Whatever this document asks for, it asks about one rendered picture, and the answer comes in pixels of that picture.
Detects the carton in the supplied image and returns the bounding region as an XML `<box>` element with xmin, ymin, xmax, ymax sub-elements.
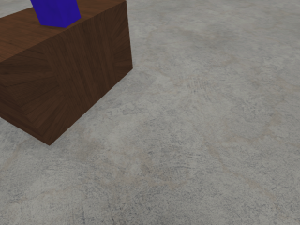
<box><xmin>30</xmin><ymin>0</ymin><xmax>81</xmax><ymax>28</ymax></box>

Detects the pedestal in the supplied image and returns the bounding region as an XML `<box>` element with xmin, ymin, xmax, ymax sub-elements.
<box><xmin>0</xmin><ymin>0</ymin><xmax>133</xmax><ymax>146</ymax></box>

